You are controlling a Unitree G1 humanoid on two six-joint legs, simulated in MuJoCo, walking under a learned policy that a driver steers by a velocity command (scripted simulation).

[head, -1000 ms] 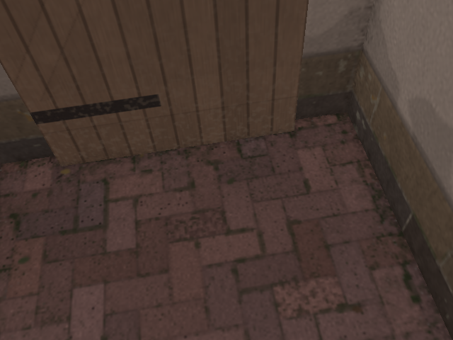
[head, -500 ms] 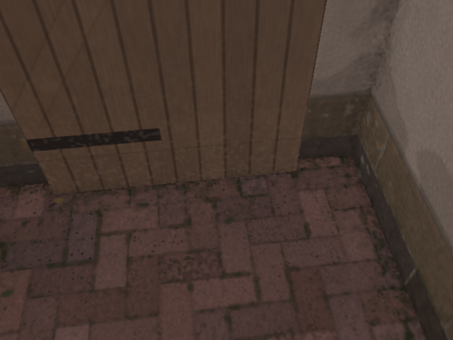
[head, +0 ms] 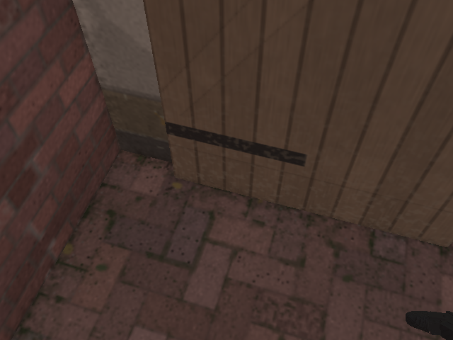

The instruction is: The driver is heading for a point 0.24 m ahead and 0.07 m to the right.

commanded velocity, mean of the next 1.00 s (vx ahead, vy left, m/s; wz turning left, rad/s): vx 0.12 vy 0.00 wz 0.11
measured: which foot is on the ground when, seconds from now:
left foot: down 0.00-0.44, up 0.46-0.62, down 0.64-1.00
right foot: up 0.00-0.38, down 0.40-1.00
